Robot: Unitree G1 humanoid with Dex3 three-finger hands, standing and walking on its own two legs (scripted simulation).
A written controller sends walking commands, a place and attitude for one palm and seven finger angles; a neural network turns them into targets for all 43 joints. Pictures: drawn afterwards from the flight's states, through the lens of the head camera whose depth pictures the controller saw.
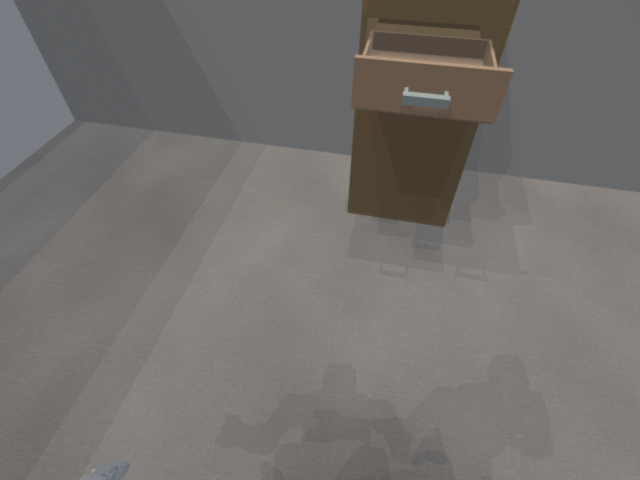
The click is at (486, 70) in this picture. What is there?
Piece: drawer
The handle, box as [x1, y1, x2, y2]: [401, 87, 450, 108]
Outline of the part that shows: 403,91 401,104 447,108 450,100 450,96 448,95 447,91 444,91 443,95 409,92 407,90 408,87 405,87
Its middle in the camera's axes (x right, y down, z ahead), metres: +0.27 -0.37 +1.01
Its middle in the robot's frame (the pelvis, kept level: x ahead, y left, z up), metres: +1.02 -0.23 -0.01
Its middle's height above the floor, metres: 0.77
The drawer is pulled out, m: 0.30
